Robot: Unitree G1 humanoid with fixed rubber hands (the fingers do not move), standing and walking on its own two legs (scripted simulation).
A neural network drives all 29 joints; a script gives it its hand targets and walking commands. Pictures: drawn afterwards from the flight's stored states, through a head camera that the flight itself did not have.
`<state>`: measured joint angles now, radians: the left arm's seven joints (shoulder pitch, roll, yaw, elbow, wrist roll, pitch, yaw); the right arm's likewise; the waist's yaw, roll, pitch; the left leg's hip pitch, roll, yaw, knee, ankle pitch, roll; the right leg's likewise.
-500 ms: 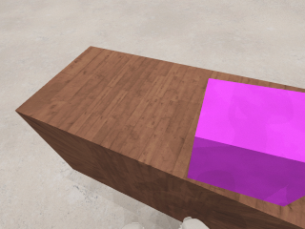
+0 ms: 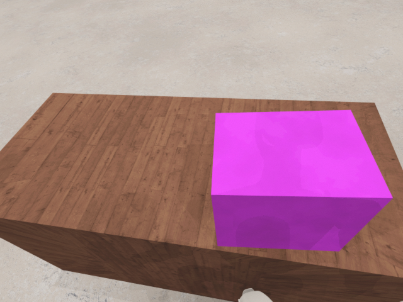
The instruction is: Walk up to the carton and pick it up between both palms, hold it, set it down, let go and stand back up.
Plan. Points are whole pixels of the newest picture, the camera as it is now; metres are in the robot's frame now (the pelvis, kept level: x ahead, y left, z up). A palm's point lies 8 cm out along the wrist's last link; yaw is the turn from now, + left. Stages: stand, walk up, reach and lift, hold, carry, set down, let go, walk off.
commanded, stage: walk up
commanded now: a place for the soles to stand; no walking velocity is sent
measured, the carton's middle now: (278, 183) +0.36 -0.15 +0.02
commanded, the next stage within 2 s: none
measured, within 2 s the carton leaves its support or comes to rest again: neither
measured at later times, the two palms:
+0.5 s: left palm out of the picture +0.13 +0.33 -0.10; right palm out of the picture +0.03 -0.28 -0.12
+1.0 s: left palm out of the picture +0.15 +0.32 -0.10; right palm out of the picture +0.01 -0.27 -0.13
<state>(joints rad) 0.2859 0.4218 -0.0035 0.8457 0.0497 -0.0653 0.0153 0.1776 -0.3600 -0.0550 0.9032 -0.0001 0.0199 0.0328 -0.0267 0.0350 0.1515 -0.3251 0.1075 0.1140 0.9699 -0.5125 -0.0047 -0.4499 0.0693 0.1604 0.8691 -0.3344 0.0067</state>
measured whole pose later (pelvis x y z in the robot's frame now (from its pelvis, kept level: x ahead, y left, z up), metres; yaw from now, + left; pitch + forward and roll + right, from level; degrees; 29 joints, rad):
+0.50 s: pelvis +0.01 +0.03 +0.00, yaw -8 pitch -3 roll +2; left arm 0.23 0.41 0.00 0.85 0.05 -0.02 0.02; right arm 0.19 -0.36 -0.05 0.95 0.00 0.00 0.01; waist -0.03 -0.04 0.15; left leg -0.34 0.07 0.13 0.86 -0.47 -0.01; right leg -0.48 0.05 0.18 0.95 -0.50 0.00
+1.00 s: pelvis +0.01 +0.03 +0.00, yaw -11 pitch -4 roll +1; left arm 0.22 0.40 0.00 0.90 0.05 -0.04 0.02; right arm 0.16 -0.36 -0.06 0.99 0.00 0.01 0.02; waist -0.03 0.00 0.13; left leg -0.34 0.08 0.07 0.88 -0.46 -0.01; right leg -0.43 0.08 0.18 0.89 -0.35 0.01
